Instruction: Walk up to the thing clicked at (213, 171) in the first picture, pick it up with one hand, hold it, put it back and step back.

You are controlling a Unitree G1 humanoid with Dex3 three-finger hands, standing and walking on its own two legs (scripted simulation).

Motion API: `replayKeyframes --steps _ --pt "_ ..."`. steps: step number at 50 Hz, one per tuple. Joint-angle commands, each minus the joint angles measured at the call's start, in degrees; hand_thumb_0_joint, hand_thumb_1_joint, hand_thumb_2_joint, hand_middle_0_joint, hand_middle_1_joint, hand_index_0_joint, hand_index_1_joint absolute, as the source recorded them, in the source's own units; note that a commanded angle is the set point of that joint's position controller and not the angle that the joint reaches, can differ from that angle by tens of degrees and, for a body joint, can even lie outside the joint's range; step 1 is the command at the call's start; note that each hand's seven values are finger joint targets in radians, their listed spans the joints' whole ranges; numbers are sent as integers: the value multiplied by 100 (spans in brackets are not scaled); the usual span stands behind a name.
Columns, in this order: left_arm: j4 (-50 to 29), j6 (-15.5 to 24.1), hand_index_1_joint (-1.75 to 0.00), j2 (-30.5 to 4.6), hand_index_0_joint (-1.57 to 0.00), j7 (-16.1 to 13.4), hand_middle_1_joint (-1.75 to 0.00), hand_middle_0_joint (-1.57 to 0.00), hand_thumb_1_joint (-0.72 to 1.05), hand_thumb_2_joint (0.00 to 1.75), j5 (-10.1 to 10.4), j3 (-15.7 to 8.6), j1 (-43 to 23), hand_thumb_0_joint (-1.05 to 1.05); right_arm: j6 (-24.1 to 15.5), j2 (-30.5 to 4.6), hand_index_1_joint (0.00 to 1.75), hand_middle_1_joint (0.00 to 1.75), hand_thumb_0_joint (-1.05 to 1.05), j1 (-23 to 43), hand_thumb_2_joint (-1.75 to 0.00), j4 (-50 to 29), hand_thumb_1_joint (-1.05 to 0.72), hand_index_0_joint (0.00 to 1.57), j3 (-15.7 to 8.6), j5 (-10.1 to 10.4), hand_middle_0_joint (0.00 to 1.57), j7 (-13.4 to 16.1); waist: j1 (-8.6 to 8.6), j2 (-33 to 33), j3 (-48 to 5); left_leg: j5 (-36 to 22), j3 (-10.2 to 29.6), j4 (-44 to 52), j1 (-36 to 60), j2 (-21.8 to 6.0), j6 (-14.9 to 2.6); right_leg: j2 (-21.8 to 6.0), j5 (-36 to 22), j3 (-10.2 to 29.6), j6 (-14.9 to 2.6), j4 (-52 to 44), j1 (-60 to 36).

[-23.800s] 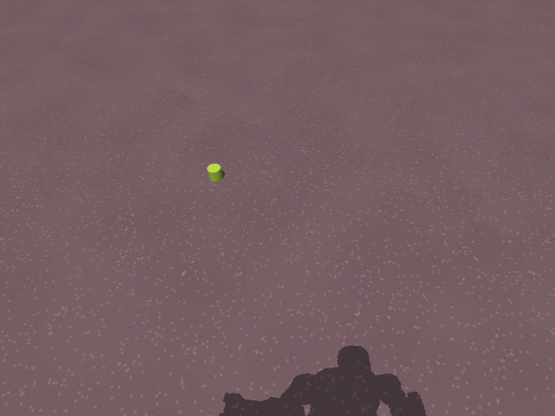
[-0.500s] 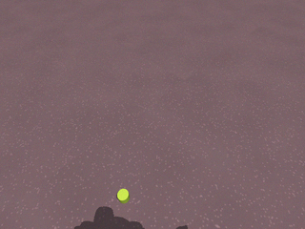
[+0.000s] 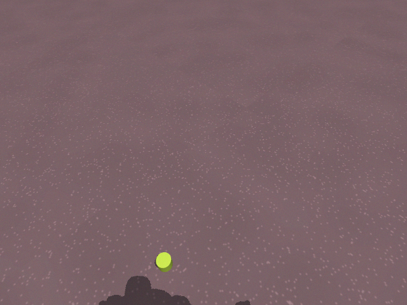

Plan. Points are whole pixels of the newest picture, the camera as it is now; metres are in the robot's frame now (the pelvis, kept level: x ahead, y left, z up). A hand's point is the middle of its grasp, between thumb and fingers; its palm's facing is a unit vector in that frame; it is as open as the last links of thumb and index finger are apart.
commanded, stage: rise first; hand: left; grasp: from above
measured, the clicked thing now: (164, 262) +0.43 +0.22 -0.75
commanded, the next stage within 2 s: none
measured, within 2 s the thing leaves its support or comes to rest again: neither
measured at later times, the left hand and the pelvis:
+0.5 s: hand out of the picture +0.15 +0.25 -0.19, palm faces -0.09 -0.92 -0.39, open 12.5 cm; pelvis -0.01 +0.01 -0.04, yaw -2 degrees
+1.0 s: hand out of the picture +0.14 +0.26 -0.25, palm faces -0.19 -0.86 -0.48, open 14.2 cm; pelvis -0.01 +0.01 -0.11, yaw -1 degrees
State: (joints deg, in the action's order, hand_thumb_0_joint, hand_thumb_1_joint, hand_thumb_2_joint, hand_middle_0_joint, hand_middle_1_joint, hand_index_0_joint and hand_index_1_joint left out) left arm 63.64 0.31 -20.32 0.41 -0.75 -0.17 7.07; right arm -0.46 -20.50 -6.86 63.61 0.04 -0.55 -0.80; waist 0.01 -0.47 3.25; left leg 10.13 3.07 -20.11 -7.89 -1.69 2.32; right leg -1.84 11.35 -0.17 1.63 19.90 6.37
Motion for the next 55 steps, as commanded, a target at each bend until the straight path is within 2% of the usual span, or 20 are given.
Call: replayKeyframes --steps 1,3,4,5,6,7,9,11,13,15,17,18,22,24,28,33,38,44,47,55 --pt "-305 113 -30 -1266 -20 -71 -30 -20 90 90 7 -246 -131 0 -85 -1222 30 30 0 194 -90 -301 -90 20 -226 7 20 102 -32 8 -353 -500 331 289 17 -514 -320 -536 -385 426 -273 -393 11" --pt "-312 119 -38 -1267 -16 -63 -38 -16 82 93 10 -251 -120 0 -103 -1225 30 30 0 161 -92 -302 -94 20 -227 12 20 107 -18 47 -456 -777 322 285 56 -520 -312 -538 -649 412 -268 -331 -84" --pt "-2322 682 -46 -131 -17 -128 -46 -21 74 98 336 -163 -2131 0 -413 -236 30 30 0 283 -92 -1963 -99 20 26 383 20 223 712 -154 -152 204 -545 -123 -473 210 -230 158 -237 -57 -155 89 1362" --pt "-2280 697 -54 -647 -20 -194 -51 -25 66 94 316 -399 -2940 0 -425 -445 30 30 0 -27 -91 -1619 -94 20 -45 373 20 295 513 -42 -379 397 -511 -203 -444 240 -235 147 -2 -114 -150 132 1097" --pt "-952 438 -61 -880 -18 -222 -56 -23 58 95 220 -620 -1835 0 -366 -577 30 30 0 -225 -91 -1481 -93 20 -95 368 20 326 467 242 -186 579 -512 -306 -672 278 -256 213 279 -177 -187 164 1190" --pt "-523 332 -67 -951 -18 -150 -64 -20 50 93 170 -731 -1300 0 -308 -584 30 30 0 -258 -91 -1626 -92 20 -175 370 20 324 236 284 -169 448 -512 -477 -896 230 -245 233 319 -245 -190 324 1231" --pt "-949 396 -79 -1416 -18 -76 -80 -17 34 89 -46 -982 -1789 0 -358 -581 30 30 0 -442 -90 -1838 -90 20 -369 271 20 402 146 306 -1054 71 -483 -866 -967 226 -268 199 -103 -173 -158 723 1179" --pt "-430 253 -90 -1314 -16 56 -93 -13 19 88 -305 -1118 -961 0 -378 -515 30 30 0 -612 -91 -1980 -93 20 -454 176 20 360 113 166 -1437 -214 -462 -1303 -1327 278 -251 167 -462 -135 -161 1196 1347" --pt "-451 115 -95 -1265 -15 131 -97 -13 3 90 -555 -1333 -333 0 -407 -457 30 30 0 -618 -91 -2240 -95 20 -552 109 20 285 -198 -145 -1754 -352 -461 -1554 -1522 317 -194 193 -421 -136 -222 1477 1343" --pt "-1248 -54 -100 -1133 -13 79 -102 -11 -13 93 -629 -1234 -675 0 -406 -393 30 30 0 -560 -91 -2570 -94 20 -561 133 20 272 -193 -451 -2058 -290 -491 -1500 -1353 320 -154 211 -301 -109 -231 1486 1364" --pt "-1151 -411 -102 -809 -12 25 -103 -11 -29 94 -717 -1053 -518 0 -410 -370 30 30 0 -390 -91 -2828 -93 20 -516 169 20 248 -85 -215 -1529 -5 -433 -1552 -1745 272 -150 253 21 -164 -229 1503 1701" --pt "-1308 -562 -102 -932 -12 -3 -102 -12 -37 95 -772 -1096 -576 0 -411 -381 30 30 0 -290 -91 -2930 -93 20 -522 189 20 235 -122 -172 -1425 124 -392 -1625 -1917 252 -143 264 199 -199 -235 1546 1852" --pt "-1796 -901 -105 -708 -12 -60 -105 -12 -56 95 -822 -997 -543 0 -493 -305 30 30 0 -343 -91 -3211 -93 20 -534 181 20 185 28 97 -1384 483 -362 -2051 -2382 190 -180 305 585 -221 -210 1965 2429" --pt "-2144 -890 -105 -809 -10 -86 -105 -11 -56 96 -916 -1107 -661 0 -577 -290 30 30 0 -468 -91 -3293 -92 20 -580 163 20 190 100 128 -1625 449 -359 -2383 -2522 168 -198 302 537 -214 -190 2272 2651" --pt "-3062 -712 -107 -897 -7 -122 -106 -8 -58 100 -1064 -1275 -423 0 -743 -194 30 30 0 -573 -90 -3444 -91 20 -596 123 20 192 54 -205 -2156 137 -361 -2958 -2717 137 -197 268 235 -138 -215 2910 3029" --pt "-3691 -810 -108 -898 -4 -147 -106 -6 -57 103 -1235 -1293 246 0 -826 -197 30 30 0 -586 -90 -3572 -90 20 -619 82 20 245 113 -376 -2437 -209 -291 -3338 -2856 60 -182 248 12 -157 -216 3347 3298" --pt "-4313 -1051 -108 -771 -5 -144 -107 -6 -56 101 -1259 -1218 731 0 -856 -185 30 30 0 -537 -91 -3745 -92 20 -595 64 20 227 150 -377 -2645 -568 -201 -3701 -3082 18 -201 251 -205 -197 -223 3685 3557" --pt "-4559 -1216 -107 -726 -6 -173 -107 -6 -56 97 -1415 -1194 985 0 -930 -107 30 30 0 -429 -91 -3949 -92 20 -546 55 20 230 166 -231 -2572 -11 -220 -4075 -3680 72 -242 246 84 -192 -222 3900 3925" --pt "-4689 -1222 -107 -756 -6 -152 -107 -6 -55 97 -1472 -1207 1149 0 -968 -120 30 30 0 -425 -91 -4022 -91 20 -549 54 20 192 145 -332 -2716 -202 -199 -4276 -3782 65 -234 255 23 -219 -238 4181 4131" --pt "-5185 -1098 -106 -876 -6 -173 -106 -7 -57 97 -1650 -1294 1273 0 -1056 -100 30 30 0 -269 -90 -4168 -91 20 -561 74 20 104 102 -371 -2862 612 -207 -4756 -4498 142 -269 273 613 -182 -244 4599 4736"
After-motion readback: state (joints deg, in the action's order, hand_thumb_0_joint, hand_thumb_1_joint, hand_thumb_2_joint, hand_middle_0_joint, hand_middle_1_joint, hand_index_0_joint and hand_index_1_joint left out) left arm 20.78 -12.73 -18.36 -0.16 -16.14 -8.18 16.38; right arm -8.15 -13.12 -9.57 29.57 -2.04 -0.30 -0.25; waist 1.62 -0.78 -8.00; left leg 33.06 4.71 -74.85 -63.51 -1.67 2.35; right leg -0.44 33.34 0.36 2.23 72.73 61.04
